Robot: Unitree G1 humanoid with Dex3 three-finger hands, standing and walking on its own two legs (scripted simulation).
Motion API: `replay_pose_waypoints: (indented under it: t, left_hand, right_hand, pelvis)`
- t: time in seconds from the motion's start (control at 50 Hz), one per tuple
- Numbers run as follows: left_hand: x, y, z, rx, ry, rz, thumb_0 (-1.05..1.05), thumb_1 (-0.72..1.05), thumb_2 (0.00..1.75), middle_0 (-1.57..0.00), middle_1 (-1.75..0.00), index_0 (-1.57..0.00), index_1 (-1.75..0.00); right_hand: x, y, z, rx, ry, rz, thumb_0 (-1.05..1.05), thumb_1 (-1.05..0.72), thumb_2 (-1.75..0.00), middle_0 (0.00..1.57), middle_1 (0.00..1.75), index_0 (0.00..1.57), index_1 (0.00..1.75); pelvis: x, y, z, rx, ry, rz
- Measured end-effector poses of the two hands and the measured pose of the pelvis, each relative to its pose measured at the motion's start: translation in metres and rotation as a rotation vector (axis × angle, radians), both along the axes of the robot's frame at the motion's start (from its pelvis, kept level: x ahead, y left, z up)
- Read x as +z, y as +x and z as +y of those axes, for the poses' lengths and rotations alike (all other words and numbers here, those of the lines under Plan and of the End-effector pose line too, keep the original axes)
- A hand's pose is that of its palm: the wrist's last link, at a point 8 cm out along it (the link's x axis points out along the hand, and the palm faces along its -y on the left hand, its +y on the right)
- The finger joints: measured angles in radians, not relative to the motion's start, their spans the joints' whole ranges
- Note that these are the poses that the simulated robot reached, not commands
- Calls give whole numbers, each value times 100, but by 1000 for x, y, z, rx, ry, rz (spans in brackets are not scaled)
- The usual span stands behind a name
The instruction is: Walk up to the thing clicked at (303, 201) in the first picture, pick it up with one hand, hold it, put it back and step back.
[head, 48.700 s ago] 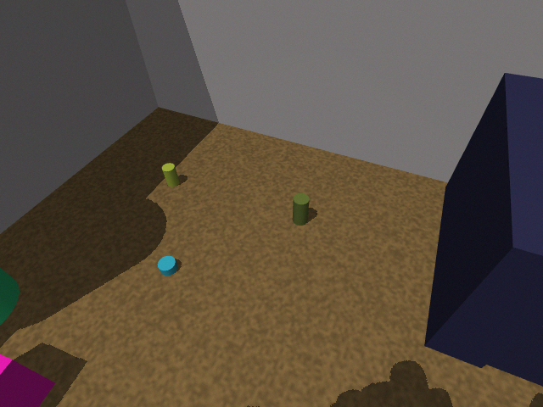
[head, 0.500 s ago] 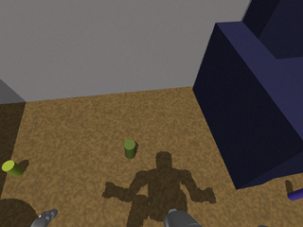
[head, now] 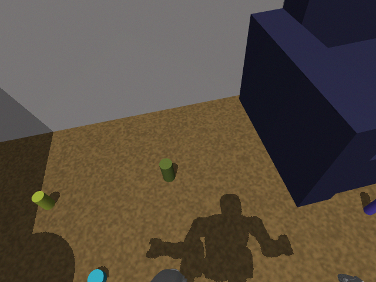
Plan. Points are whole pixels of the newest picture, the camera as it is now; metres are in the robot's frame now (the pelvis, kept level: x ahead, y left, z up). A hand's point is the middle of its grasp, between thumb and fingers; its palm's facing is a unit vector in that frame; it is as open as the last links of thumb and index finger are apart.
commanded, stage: step back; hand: left
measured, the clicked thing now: (167, 170) +0.77 +0.20 -0.69
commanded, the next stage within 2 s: stand in 1.76 s
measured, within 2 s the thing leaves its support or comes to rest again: neither
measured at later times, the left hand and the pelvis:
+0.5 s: hand out of the picture -0.10 +0.25 -0.17, palm faces +0.00 -0.93 -0.37, open 7.4 cm; pelvis -0.18 -0.03 +0.00, yaw +0 degrees
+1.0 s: hand out of the picture -0.25 +0.22 -0.14, palm faces +0.13 -0.89 -0.44, open 7.4 cm; pelvis -0.29 -0.08 -0.01, yaw +7 degrees
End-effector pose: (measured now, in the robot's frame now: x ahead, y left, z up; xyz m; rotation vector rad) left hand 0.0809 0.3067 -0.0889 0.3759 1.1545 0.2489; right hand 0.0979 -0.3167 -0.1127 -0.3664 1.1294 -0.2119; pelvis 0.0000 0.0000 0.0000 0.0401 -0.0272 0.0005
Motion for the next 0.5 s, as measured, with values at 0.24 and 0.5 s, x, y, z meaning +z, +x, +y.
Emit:
replay_pose_waypoints:
  t: [0.24, 0.5]
  left_hand:
    - [-29, -44, 4, 13, -48, -136, 1, 90, 90, -20, -30, -20, -30]
    - [-38, -189, -17, 31, -51, 60, 1, 90, 90, -20, -30, -20, -30]
  right_hand:
    - [2, -101, 15, 73, -41, 91, 1, -90, -90, 21, 30, 21, 30]
    - [35, -140, -20, 91, -82, -73, 1, -90, -90, 21, 30, 21, 31]
  pelvis:
    - [-14, -88, -1, 65, -11, -35]
    - [-4, -177, -31, 3, -57, -6]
